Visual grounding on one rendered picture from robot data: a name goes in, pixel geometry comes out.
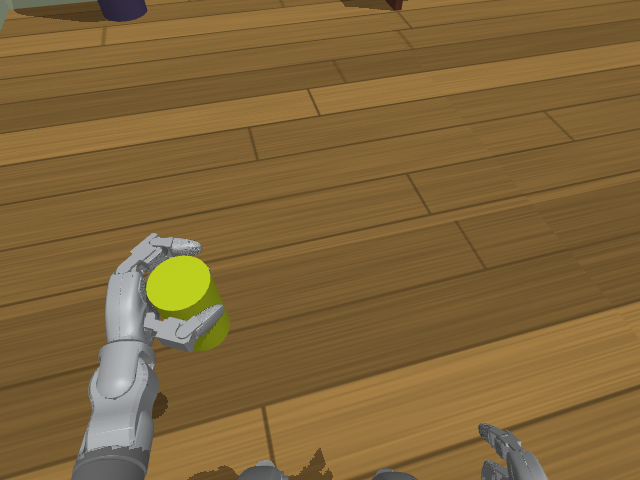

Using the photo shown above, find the can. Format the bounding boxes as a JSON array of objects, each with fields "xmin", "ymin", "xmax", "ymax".
[{"xmin": 146, "ymin": 255, "xmax": 230, "ymax": 351}]

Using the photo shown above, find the left robot arm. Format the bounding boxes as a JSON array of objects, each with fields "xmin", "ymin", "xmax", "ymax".
[{"xmin": 71, "ymin": 339, "xmax": 159, "ymax": 480}]

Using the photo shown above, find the left robot hand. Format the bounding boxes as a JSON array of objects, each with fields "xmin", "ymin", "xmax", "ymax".
[{"xmin": 105, "ymin": 233, "xmax": 225, "ymax": 352}]

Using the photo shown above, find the right robot hand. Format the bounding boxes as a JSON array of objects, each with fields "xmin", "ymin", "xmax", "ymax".
[{"xmin": 478, "ymin": 423, "xmax": 548, "ymax": 480}]

